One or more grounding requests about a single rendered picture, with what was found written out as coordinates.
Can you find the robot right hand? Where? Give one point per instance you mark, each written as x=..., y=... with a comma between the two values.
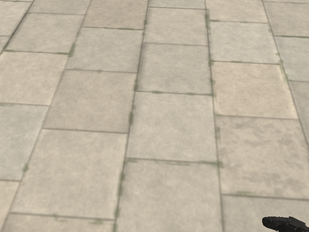
x=285, y=224

